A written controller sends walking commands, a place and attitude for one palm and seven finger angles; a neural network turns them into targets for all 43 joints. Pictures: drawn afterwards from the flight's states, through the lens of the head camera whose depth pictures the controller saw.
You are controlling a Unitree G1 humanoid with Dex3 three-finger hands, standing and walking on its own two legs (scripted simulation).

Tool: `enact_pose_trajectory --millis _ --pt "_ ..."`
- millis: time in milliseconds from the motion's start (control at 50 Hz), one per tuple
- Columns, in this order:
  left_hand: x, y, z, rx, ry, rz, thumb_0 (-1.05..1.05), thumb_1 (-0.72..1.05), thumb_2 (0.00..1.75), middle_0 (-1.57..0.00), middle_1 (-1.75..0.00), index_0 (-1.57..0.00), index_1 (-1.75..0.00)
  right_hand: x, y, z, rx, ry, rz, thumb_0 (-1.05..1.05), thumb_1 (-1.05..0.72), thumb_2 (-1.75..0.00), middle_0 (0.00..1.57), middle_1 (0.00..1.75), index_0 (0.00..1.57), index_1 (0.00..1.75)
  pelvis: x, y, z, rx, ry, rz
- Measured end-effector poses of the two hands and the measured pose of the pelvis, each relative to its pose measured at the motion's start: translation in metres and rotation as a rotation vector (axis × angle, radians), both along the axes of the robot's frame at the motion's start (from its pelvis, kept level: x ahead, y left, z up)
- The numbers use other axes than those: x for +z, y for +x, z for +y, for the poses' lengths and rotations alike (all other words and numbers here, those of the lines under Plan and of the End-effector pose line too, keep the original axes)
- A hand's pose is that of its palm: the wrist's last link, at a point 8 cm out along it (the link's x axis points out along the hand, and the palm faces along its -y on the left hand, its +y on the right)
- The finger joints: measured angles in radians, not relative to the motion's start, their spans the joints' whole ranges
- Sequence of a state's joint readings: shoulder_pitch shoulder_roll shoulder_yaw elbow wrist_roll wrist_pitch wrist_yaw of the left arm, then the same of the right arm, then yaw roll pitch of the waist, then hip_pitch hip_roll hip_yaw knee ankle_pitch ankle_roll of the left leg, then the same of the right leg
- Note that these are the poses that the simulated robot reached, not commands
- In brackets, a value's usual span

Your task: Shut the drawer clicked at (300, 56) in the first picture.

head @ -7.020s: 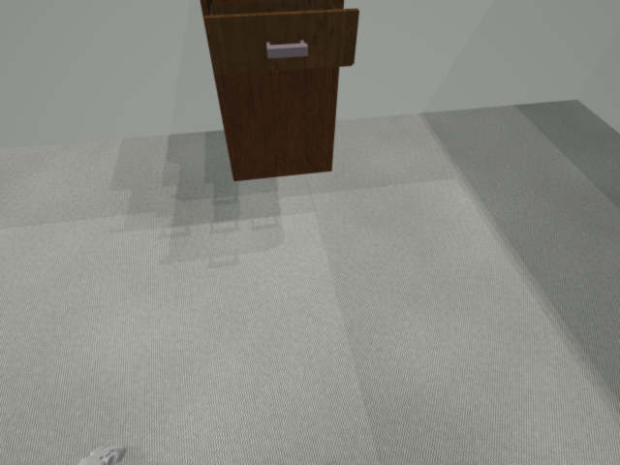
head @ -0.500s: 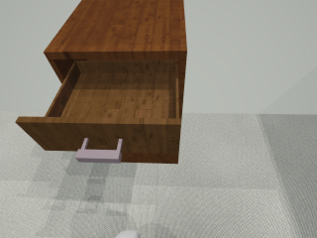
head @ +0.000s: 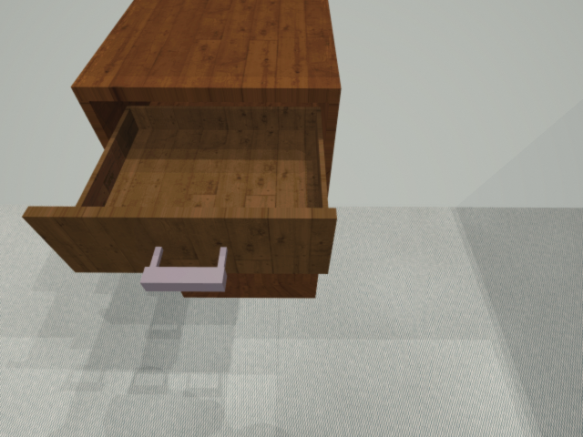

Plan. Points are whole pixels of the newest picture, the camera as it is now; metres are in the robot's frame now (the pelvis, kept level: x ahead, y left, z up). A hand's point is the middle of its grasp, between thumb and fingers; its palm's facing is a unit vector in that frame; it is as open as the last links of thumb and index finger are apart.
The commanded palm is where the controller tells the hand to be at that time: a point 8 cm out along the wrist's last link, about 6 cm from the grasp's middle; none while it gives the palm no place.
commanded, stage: come to a stop and stand still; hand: left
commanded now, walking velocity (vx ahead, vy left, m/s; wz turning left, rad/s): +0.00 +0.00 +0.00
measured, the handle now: (187, 266) +0.35 +0.19 +0.00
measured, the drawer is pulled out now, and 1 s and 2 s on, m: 0.28 0.28 0.28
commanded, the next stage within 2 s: look again from close up in 0.34 s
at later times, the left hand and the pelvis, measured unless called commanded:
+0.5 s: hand out of the picture +0.04 +0.16 -0.16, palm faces +0.02 -0.97 -0.24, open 7.3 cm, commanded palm none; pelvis +0.02 -0.02 +0.01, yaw +1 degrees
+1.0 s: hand out of the picture +0.01 +0.14 -0.16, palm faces +0.03 -0.98 -0.20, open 7.3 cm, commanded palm none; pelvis +0.02 -0.03 +0.01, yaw +1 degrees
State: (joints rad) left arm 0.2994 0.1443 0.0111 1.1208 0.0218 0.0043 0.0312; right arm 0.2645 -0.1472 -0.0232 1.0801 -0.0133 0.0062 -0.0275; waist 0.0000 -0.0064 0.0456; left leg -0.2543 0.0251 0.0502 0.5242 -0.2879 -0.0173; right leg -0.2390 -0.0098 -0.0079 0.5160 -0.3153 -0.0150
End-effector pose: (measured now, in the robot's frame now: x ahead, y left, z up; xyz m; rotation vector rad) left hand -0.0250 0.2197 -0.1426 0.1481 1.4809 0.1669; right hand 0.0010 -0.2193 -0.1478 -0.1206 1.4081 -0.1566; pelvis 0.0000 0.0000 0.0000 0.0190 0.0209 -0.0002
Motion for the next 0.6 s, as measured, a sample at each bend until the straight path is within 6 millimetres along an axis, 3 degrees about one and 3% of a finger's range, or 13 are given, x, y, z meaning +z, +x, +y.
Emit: enact_pose_trajectory --millis 100,340,600 --pt "-0.001 0.016 -0.014 -0.025 -0.008 -0.06 0.0 0.91 0.89 -0.2 -0.3 -0.2 -0.3 -0.004 0.001 -0.005 0.0 0.012 -0.013 0.01 -0.91 -0.9 0.2 0.3 0.2 0.3 -0.002 0.003 -0.005 0.023 -0.04 -0.015" --pt "0.012 0.054 -0.005 -0.036 0.039 -0.157 0.01 0.93 0.89 -0.2 -0.3 -0.2 -0.3 -0.002 0.012 -0.007 0.032 0.029 -0.03 0.02 -0.93 -0.9 0.2 0.3 0.2 0.3 0.004 0.014 -0.013 0.023 -0.007 -0.039" --pt "0.013 0.052 -0.013 -0.026 0.037 -0.126 0.0 0.92 0.89 -0.2 -0.3 -0.2 -0.3 0.001 0.022 -0.017 0.047 0.026 -0.015 0.01 -0.91 -0.9 0.2 0.3 0.2 0.3 0.007 0.021 -0.022 0.02 0.001 -0.036"
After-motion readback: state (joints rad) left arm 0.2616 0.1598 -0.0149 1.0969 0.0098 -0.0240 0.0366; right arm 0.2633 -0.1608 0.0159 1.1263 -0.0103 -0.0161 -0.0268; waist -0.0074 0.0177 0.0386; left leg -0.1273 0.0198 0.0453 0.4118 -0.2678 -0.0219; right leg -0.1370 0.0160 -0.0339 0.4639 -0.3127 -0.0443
